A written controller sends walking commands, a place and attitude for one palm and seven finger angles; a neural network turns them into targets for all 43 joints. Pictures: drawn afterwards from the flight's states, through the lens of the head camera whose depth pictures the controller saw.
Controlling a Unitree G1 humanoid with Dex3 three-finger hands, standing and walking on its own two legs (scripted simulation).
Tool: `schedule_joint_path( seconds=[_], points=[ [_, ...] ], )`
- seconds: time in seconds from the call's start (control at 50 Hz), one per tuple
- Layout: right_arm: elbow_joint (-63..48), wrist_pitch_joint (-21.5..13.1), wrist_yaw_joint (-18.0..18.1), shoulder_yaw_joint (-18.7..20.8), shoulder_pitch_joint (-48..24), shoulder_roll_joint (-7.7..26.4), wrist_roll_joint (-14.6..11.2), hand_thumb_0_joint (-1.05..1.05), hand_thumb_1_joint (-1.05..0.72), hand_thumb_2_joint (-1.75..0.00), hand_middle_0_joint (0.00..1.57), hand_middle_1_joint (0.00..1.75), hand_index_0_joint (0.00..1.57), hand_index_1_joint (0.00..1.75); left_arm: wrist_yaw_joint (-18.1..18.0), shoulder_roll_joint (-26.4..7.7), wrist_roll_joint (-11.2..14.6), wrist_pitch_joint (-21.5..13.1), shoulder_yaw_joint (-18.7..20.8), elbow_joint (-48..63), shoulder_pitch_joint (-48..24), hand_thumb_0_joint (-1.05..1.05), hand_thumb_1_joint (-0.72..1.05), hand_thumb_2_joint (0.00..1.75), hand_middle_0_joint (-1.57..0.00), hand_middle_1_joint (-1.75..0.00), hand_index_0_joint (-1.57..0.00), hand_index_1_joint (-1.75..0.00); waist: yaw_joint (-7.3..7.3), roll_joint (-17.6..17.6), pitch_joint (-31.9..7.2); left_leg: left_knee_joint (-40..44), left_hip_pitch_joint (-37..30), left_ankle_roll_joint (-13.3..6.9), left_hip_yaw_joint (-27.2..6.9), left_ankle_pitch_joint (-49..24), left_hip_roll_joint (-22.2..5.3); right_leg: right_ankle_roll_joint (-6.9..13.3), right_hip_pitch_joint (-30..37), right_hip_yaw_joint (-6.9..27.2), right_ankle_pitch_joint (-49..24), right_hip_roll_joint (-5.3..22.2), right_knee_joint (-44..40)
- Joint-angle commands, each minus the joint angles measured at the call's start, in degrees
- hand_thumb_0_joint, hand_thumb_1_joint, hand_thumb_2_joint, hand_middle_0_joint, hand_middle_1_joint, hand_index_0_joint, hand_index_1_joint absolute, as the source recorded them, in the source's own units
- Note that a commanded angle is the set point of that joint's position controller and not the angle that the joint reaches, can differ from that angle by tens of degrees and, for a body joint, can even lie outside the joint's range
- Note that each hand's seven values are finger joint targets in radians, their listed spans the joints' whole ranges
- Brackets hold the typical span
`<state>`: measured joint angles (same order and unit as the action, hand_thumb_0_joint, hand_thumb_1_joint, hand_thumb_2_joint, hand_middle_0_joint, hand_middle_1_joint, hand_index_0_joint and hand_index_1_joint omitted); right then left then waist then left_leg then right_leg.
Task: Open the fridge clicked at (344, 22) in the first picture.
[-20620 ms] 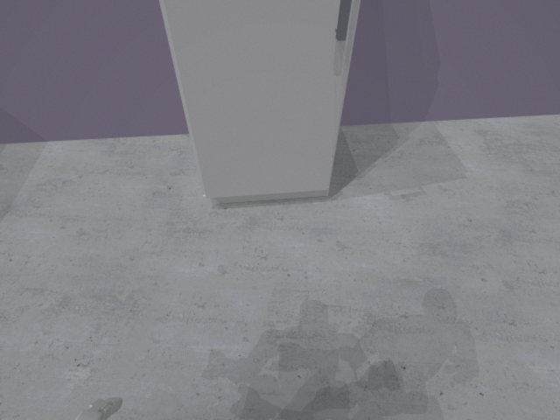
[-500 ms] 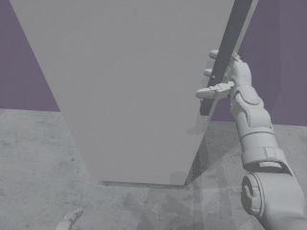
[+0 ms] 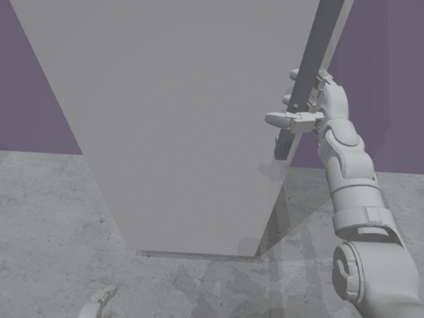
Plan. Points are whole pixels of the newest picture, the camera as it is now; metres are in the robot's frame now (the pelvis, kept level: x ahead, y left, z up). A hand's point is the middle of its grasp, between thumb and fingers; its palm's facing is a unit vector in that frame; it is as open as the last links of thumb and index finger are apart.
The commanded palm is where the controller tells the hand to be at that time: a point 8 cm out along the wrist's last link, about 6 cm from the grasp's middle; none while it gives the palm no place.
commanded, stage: grip the handle and tug to test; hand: right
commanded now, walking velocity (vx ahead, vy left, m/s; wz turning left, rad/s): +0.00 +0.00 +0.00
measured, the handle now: (301, 78) +0.50 -0.12 +0.23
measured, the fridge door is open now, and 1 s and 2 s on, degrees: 0 0 19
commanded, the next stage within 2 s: pull the door a little, standing still in 1.14 s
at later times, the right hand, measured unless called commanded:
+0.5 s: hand (291, 106) +0.44 -0.10 +0.21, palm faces -0.02 +1.00 +0.01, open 6.1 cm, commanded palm +0.41 -0.15 +0.21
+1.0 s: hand (290, 107) +0.44 -0.09 +0.21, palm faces -0.01 +1.00 +0.01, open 6.1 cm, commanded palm +0.39 -0.14 +0.21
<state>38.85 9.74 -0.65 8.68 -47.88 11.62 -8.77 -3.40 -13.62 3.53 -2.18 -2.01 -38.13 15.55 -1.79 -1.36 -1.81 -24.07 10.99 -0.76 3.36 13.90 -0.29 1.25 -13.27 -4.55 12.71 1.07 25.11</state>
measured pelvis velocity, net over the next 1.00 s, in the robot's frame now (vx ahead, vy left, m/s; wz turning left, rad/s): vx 0.02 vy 0.01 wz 0.01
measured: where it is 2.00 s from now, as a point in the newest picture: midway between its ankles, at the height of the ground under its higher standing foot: outside the picture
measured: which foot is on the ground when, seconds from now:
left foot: down 0.00-1.00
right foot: down 0.00-1.00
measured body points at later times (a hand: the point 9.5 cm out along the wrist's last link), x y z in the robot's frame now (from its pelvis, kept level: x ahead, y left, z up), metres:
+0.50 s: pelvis +0.00 +0.00 +0.00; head +0.00 +0.02 +0.45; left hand +0.11 +0.25 -0.11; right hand +0.44 -0.15 +0.21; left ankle -0.01 +0.11 -0.74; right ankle +0.01 -0.10 -0.74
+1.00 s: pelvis +0.02 +0.01 +0.00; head +0.01 +0.03 +0.45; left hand +0.16 +0.25 -0.10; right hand +0.44 -0.15 +0.21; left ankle -0.01 +0.11 -0.74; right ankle +0.01 -0.10 -0.74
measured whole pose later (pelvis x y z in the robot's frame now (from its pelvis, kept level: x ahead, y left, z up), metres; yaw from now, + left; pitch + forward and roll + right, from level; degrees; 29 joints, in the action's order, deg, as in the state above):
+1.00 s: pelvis +0.02 +0.01 +0.00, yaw +1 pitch +1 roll +0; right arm 25.1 14.3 -0.5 9.5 -38.0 10.7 -9.5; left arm -2.3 -14.2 3.6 0.2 -1.6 -35.7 13.9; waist -1.5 -2.6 -2.8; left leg -22.7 8.1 -1.4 2.7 15.2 0.4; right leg 0.3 -9.6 -5.0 13.7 1.6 22.9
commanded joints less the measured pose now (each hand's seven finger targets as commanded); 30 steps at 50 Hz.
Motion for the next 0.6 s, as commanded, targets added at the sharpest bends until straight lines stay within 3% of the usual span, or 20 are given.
schedule_joint_path(
  seconds=[0.0,0.1,0.12,0.2,0.3,0.34,0.36,0.4,0.46,0.52,0.56,0.58],
  points=[
    [-12.39,-4.80,-1.05,1.99,-29.26,9.22,-0.51,0.00,-0.20,-0.60,0.38,1.30,0.38,1.30,-0.45,-7.28,-0.14,-2.50,2.60,6.80,-2.47,0.00,0.90,0.90,-0.20,-0.30,-0.20,-0.30,-0.06,3.55,-18.72,1.93,-1.76,-0.86,-1.38,-18.41,1.29,1.25,11.32,3.75,-15.86,-0.42,-0.91],
    [-11.51,-3.78,-1.53,1.25,-29.89,8.48,-0.78,0.00,-0.43,-0.70,0.40,1.33,0.40,1.33,-0.59,-7.29,0.09,-2.28,2.51,7.07,-2.96,0.00,0.90,0.90,-0.20,-0.30,-0.20,-0.30,-0.31,3.19,-16.11,2.58,-0.65,-0.68,-1.46,-17.06,1.16,1.46,10.03,3.48,-13.88,-0.47,-1.25],
    [-12.05,-3.95,-1.36,1.94,-30.99,9.47,-0.70,0.00,-0.48,-0.72,0.41,1.34,0.41,1.34,-0.63,-7.31,0.05,-2.27,2.53,6.73,-2.61,0.00,0.90,0.90,-0.20,-0.30,-0.20,-0.30,-0.48,3.46,-16.56,2.58,-0.78,-0.72,-1.43,-17.13,1.17,1.37,10.34,3.64,-14.07,-0.49,-1.20],
    [-13.76,-4.92,-0.83,-0.14,-32.52,7.15,-0.58,0.00,-0.67,-0.80,0.43,1.37,0.43,1.37,-0.42,-6.99,0.04,-2.62,2.51,6.92,-2.79,0.00,0.90,0.90,-0.20,-0.30,-0.20,-0.30,-0.74,1.47,-17.34,2.30,0.00,-0.92,-1.29,-16.29,1.31,1.20,11.65,4.09,-14.43,-0.32,-1.11],
    [-13.46,-5.18,-0.73,1.32,-31.30,8.55,-0.62,0.00,-0.90,-0.90,0.45,1.40,0.45,1.40,-0.40,-7.41,-0.16,-2.76,2.72,6.65,-2.38,0.00,0.90,0.90,-0.20,-0.30,-0.20,-0.30,-0.22,3.85,-19.21,2.13,-1.70,-0.89,-1.33,-17.53,1.37,1.28,11.60,4.01,-15.32,-0.37,-1.18],
    [-15.42,-5.30,-0.98,0.81,-30.82,7.69,-0.76,0.00,-0.90,-0.90,0.45,1.40,0.45,1.40,-0.16,-7.17,-0.10,-2.96,2.75,6.90,-2.76,0.00,0.90,0.90,-0.20,-0.30,-0.20,-0.30,0.07,2.22,-20.28,1.64,-2.24,-1.01,-1.29,-19.51,1.35,1.15,12.48,3.78,-17.06,-0.50,-0.83],
    [-15.62,-5.52,-1.11,0.37,-29.53,7.08,-0.94,0.00,-0.90,-0.90,0.45,1.40,0.45,1.40,-0.06,-7.33,-0.17,-2.94,2.81,7.17,-2.76,0.00,0.90,0.90,-0.20,-0.30,-0.20,-0.30,0.28,3.91,-20.44,1.72,-3.23,-1.01,-1.07,-20.04,1.33,1.29,12.24,3.86,-17.87,-0.49,-0.86],
    [-17.42,-5.48,-1.23,1.79,-28.50,8.45,-1.07,0.00,-0.90,-0.90,0.45,1.40,0.45,1.40,0.06,-7.31,-0.14,-2.99,2.79,7.38,-3.13,0.00,0.90,0.90,-0.20,-0.30,-0.20,-0.30,0.75,3.10,-20.93,1.43,-3.87,-1.00,-1.29,-21.89,1.34,1.30,12.43,3.62,-19.07,-0.54,-0.79],
    [-17.00,-4.95,-1.16,1.22,-27.14,7.75,-1.04,0.00,-0.90,-0.90,0.45,1.40,0.45,1.40,0.05,-7.30,-0.15,-2.68,2.76,7.35,-3.37,0.00,0.90,0.90,-0.20,-0.30,-0.20,-0.30,0.69,4.31,-18.84,1.97,-3.98,-0.92,-1.13,-21.29,1.33,1.40,11.63,3.31,-18.28,-0.51,-0.98],
    [-18.59,-4.30,-1.26,0.52,-28.05,7.30,-0.88,0.00,-0.90,-0.90,0.45,1.40,0.45,1.40,-0.04,-7.05,0.06,-2.57,2.69,7.51,-4.02,0.00,0.90,0.90,-0.20,-0.30,-0.20,-0.30,0.36,2.48,-18.20,1.98,-3.03,-0.84,-1.41,-21.59,1.34,1.47,12.02,3.11,-17.81,-0.63,-0.88],
    [-18.23,-3.94,-1.19,0.21,-26.88,6.75,-1.01,0.00,-0.90,-0.90,0.45,1.40,0.45,1.40,-0.06,-7.17,-0.07,-2.41,2.74,7.68,-3.97,0.00,0.90,0.90,-0.20,-0.30,-0.20,-0.30,0.54,3.91,-17.77,2.23,-3.90,-0.79,-1.21,-21.68,1.26,1.52,11.51,3.07,-18.10,-0.70,-0.95],
    [-19.07,-3.81,-1.10,1.80,-27.04,8.70,-0.91,0.00,-0.90,-0.90,0.45,1.40,0.45,1.40,-0.06,-7.29,-0.05,-2.34,2.78,7.61,-3.90,0.00,0.90,0.90,-0.20,-0.30,-0.20,-0.30,0.68,3.50,-18.83,1.99,-4.16,-0.80,-1.40,-22.66,1.29,1.55,11.91,3.06,-18.51,-0.66,-0.96]
  ],
)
